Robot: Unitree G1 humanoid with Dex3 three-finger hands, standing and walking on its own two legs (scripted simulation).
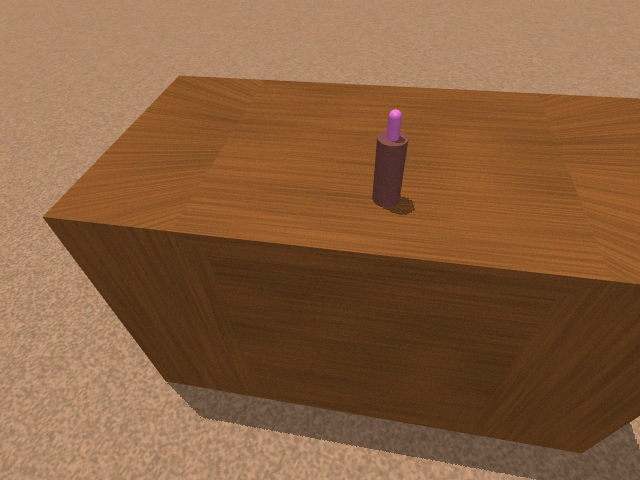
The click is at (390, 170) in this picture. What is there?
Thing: necked bottle
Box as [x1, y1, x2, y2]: [372, 109, 408, 206]
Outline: 396,109 392,110 389,113 387,129 380,132 377,136 372,199 376,204 381,206 392,206 396,204 399,199 408,138 405,133 399,130 401,113
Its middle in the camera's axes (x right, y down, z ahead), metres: +0.12 -0.16 +0.70
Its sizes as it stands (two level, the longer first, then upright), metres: 0.053 0.053 0.186
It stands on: a support 0.75 m high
